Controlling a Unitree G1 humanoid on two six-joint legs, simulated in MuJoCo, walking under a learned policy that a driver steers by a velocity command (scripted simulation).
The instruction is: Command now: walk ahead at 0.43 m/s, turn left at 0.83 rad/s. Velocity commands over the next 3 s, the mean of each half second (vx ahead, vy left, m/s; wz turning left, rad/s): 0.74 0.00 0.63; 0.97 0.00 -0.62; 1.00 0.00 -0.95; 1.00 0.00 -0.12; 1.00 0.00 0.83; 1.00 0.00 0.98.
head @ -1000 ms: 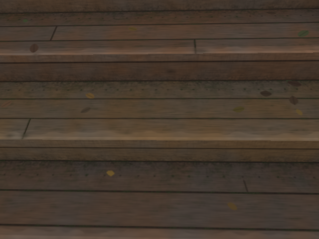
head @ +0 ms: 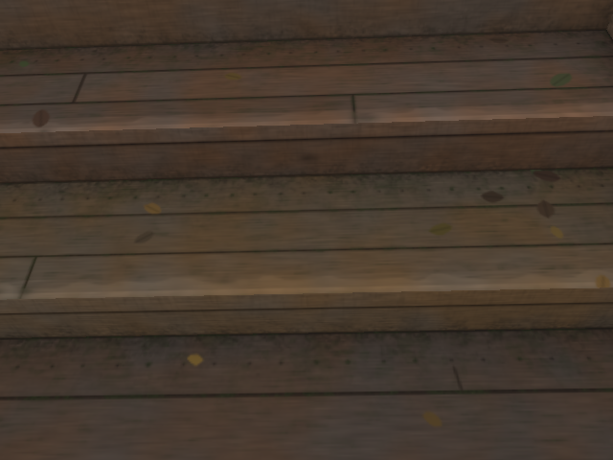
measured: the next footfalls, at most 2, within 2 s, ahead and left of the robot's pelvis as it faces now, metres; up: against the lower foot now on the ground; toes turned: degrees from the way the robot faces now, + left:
left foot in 0.36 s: +0.17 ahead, +0.21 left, +0.00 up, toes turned +20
right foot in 0.80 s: +0.51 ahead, +0.19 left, +0.15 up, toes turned +6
